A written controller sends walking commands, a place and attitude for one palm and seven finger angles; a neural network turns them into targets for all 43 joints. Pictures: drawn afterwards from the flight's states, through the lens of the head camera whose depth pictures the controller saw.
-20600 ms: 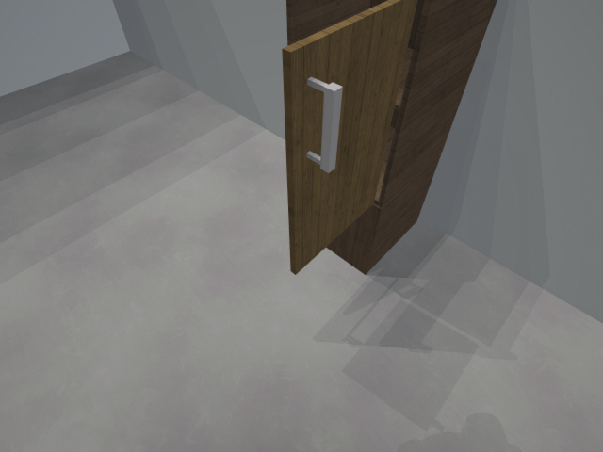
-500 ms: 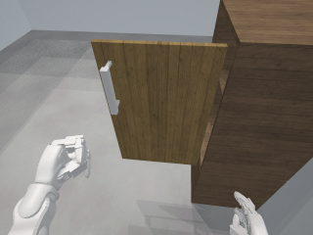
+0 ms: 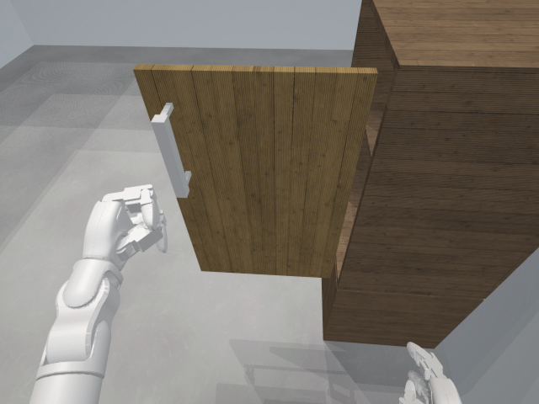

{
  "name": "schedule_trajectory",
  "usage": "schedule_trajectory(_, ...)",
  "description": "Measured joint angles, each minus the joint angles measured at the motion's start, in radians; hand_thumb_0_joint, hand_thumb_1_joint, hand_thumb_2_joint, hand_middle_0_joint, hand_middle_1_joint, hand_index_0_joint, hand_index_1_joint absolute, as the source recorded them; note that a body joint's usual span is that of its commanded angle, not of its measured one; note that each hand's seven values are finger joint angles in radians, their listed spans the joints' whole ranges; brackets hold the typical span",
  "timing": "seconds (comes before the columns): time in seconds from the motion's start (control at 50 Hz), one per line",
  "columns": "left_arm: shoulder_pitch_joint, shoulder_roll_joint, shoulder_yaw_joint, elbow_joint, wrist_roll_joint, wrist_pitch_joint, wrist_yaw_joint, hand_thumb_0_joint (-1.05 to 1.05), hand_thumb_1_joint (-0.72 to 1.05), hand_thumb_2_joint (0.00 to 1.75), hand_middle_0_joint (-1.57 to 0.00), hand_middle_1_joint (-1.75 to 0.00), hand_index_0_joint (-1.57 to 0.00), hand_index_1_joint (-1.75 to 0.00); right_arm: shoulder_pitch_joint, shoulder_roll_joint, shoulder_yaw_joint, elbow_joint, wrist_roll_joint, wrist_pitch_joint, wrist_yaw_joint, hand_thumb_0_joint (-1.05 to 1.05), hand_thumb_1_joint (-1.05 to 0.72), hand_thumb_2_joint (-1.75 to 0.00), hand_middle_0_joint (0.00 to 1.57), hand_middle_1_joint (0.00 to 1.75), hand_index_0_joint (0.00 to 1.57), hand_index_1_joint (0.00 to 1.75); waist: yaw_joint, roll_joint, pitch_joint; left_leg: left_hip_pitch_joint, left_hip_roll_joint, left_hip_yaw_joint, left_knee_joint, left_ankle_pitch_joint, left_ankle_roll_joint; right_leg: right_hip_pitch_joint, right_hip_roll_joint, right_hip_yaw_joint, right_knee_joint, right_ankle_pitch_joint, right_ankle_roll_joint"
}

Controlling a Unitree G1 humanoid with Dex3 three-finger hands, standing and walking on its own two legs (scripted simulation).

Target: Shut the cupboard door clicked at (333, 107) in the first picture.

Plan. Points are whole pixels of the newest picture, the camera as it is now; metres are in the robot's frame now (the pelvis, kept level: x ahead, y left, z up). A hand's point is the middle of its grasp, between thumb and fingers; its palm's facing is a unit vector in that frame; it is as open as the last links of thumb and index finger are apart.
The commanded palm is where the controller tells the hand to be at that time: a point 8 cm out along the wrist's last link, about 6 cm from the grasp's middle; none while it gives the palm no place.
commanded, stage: bring the fist close to the handle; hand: left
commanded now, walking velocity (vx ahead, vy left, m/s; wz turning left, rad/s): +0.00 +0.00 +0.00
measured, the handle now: (175, 152) +0.49 +0.21 +0.12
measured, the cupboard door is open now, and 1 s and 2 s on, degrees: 91 91 75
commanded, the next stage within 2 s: push the door shut along its arc in 0.86 s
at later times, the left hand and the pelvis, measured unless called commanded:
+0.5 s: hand (179, 190) +0.38 +0.17 +0.13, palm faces +0.02 -1.00 -0.03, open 3.1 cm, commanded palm +0.35 +0.22 +0.12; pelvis +0.00 +0.00 +0.00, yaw +0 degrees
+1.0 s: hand (171, 192) +0.38 +0.18 +0.13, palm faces +0.03 -1.00 -0.01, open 3.1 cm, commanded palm +0.36 +0.23 +0.12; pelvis -0.01 +0.00 +0.00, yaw -1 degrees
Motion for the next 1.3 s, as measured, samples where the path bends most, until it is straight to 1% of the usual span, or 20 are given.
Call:
schedule_trajectory(0.04, -0.017, 0.002, 0.006, 0.019, 0.006, -0.005, 0.003, 0.02, 0.9, 0.9, -1.3, -1.5, -1.3, -1.5, 0.0, 0.0, -0.001, 0.001, 0.0, 0.008, 0.004, 0.01, -0.91, -0.9, 0.2, 0.3, 0.2, 0.3, 0.0, 0.0, -0.002, 0.001, 0.001, 0.001, -0.003, 0.0, -0.001, 0.0, 0.001, 0.0, -0.002, 0.0, -0.001)
schedule_trajectory(0.1, -0.048, 0.004, -0.001, 0.05, 0.015, 0.005, 0.005, 0.02, 0.9, 0.9, -1.3, -1.5, -1.3, -1.5, -0.002, -0.004, -0.005, -0.003, 0.005, 0.019, 0.005, 0.01, -0.91, -0.9, 0.2, 0.3, 0.2, 0.3, 0.002, 0.006, 0.0, 0.001, 0.001, -0.002, -0.006, 0.001, -0.001, 0.002, 0.002, -0.002, -0.005, 0.0, -0.001)
schedule_trajectory(0.16, -0.085, 0.001, -0.01, 0.09, 0.014, 0.015, -0.001, 0.02, 0.9, 0.9, -1.3, -1.5, -1.3, -1.5, -0.009, -0.006, -0.004, -0.001, 0.006, 0.031, 0.002, 0.01, -0.91, -0.9, 0.2, 0.3, 0.2, 0.3, 0.001, 0.009, 0.003, -0.003, 0.0, -0.003, -0.007, 0.003, -0.001, -0.002, 0.001, -0.003, -0.007, 0.001, -0.001)
schedule_trajectory(0.22, -0.123, 0.005, -0.005, 0.134, 0.016, 0.017, 0.0, 0.02, 0.9, 0.9, -1.3, -1.5, -1.3, -1.5, -0.018, -0.002, -0.001, 0.002, 0.006, 0.045, -0.001, 0.01, -0.91, -0.9, 0.2, 0.3, 0.2, 0.3, -0.003, 0.003, 0.003, -0.007, 0.001, -0.002, -0.01, 0.006, -0.002, -0.007, 0.001, -0.002, -0.006, 0.003, -0.003)
schedule_trajectory(0.36, -0.24, 0.025, 0.017, 0.257, 0.027, -0.014, 0.014, 0.02, 0.9, 0.9, -1.3, -1.5, -1.3, -1.5, -0.02, 0.001, 0.001, 0.005, 0.007, 0.061, -0.002, 0.01, -0.91, -0.9, 0.2, 0.3, 0.2, 0.3, -0.012, -0.006, 0.006, -0.019, 0.004, -0.002, -0.008, 0.008, -0.005, -0.02, 0.004, -0.002, -0.006, 0.006, -0.007)
schedule_trajectory(0.52, -0.348, 0.029, 0.018, 0.401, 0.032, -0.031, 0.004, 0.02, 0.9, 0.9, -1.3, -1.5, -1.3, -1.5, 0.002, -0.009, -0.006, 0.016, 0.01, 0.088, 0.002, 0.01, -0.91, -0.9, 0.2, 0.3, 0.2, 0.3, -0.026, -0.003, -0.003, -0.041, 0.001, 0.001, -0.007, 0.01, -0.004, -0.043, 0.002, 0.001, -0.005, 0.009, -0.006)
schedule_trajectory(0.58, -0.354, 0.025, 0.026, 0.42, 0.037, -0.045, 0.013, 0.02, 0.9, 0.9, -1.3, -1.5, -1.3, -1.5, 0.012, -0.011, -0.011, 0.014, 0.009, 0.097, 0.007, 0.01, -0.91, -0.9, 0.2, 0.3, 0.2, 0.3, -0.032, -0.002, -0.006, -0.044, 0.002, 0.009, -0.012, 0.012, -0.003, -0.051, 0.005, 0.009, -0.006, 0.012, -0.006)
schedule_trajectory(0.68, -0.321, 0.013, 0.045, 0.413, 0.039, -0.086, 0.019, 0.02, 0.9, 0.9, -1.3, -1.5, -1.3, -1.5, 0.034, -0.011, -0.018, 0.015, 0.006, 0.106, 0.016, 0.01, -0.91, -0.9, 0.2, 0.3, 0.2, 0.3, -0.036, 0.0, -0.015, -0.035, 0.005, 0.022, -0.024, 0.014, -0.003, -0.05, 0.01, 0.022, -0.012, 0.015, -0.005)
schedule_trajectory(0.8, -0.31, 0.036, 0.067, 0.432, 0.042, -0.098, 0.015, 0.02, 0.9, 0.9, -1.3, -1.5, -1.3, -1.5, 0.036, -0.008, -0.018, 0.014, 0.011, 0.116, 0.014, 0.01, -0.91, -0.9, 0.2, 0.3, 0.2, 0.3, -0.035, -0.006, -0.007, -0.027, 0.009, 0.024, -0.026, 0.016, -0.004, -0.039, 0.015, 0.022, -0.02, 0.021, -0.007)
schedule_trajectory(0.94, -0.323, 0.041, 0.057, 0.441, 0.021, -0.111, -0.013, 0.02, 0.9, 0.9, -1.3, -1.5, -1.3, -1.5, 0.021, -0.014, -0.017, 0.017, 0.014, 0.109, 0.004, 0.01, -0.91, -0.9, 0.2, 0.3, 0.2, 0.3, -0.028, -0.003, -0.005, -0.032, 0.005, 0.015, -0.023, 0.022, -0.001, -0.035, 0.01, 0.015, -0.03, 0.03, -0.005)
schedule_trajectory(1.02, -0.356, 0.044, 0.05, 0.481, 0.023, -0.108, -0.018, 0.02, 0.9, 0.9, -1.3, -1.5, -1.3, -1.5, 0.009, -0.014, -0.012, 0.015, 0.016, 0.107, 0.003, 0.01, -0.91, -0.9, 0.2, 0.3, 0.2, 0.3, -0.029, -0.009, -0.006, -0.042, 0.002, 0.011, -0.017, 0.022, 0.001, -0.041, 0.006, 0.011, -0.026, 0.031, -0.003)
schedule_trajectory(1.14, -0.46, 0.07, 0.033, 0.597, 0.042, -0.113, -0.035, 0.02, 0.9, 0.9, -1.3, -1.5, -1.3, -1.5, -0.007, -0.016, -0.003, 0.014, 0.014, 0.106, -0.001, 0.01, -0.91, -0.9, 0.2, 0.3, 0.2, 0.3, -0.044, -0.014, 0.006, -0.072, -0.003, 0.007, 0.005, 0.018, 0.005, -0.067, -0.002, 0.008, -0.01, 0.028, 0.0)
schedule_trajectory(1.22, -0.555, 0.094, 0.038, 0.697, 0.045, -0.138, -0.059, 0.02, 0.9, 0.9, -1.3, -1.5, -1.3, -1.5, 0.001, -0.017, 0.002, 0.02, 0.011, 0.106, -0.002, 0.01, -0.91, -0.9, 0.2, 0.3, 0.2, 0.3, -0.058, -0.021, 0.007, -0.1, -0.005, 0.007, 0.02, 0.013, 0.006, -0.095, -0.004, 0.009, 0.003, 0.025, 0.0)
schedule_trajectory(1.3, -0.613, 0.116, 0.053, 0.783, 0.046, -0.165, -0.087, 0.02, 0.9, 0.9, -1.32, -1.5, -1.32, -1.5, 0.032, -0.023, -0.002, 0.03, 0.006, 0.11, 0.004, 0.01, -0.91, -0.9, 0.2, 0.3, 0.2, 0.3, -0.068, -0.019, -0.004, -0.128, -0.008, 0.008, 0.03, 0.007, 0.009, -0.123, -0.008, 0.011, 0.015, 0.019, 0.003)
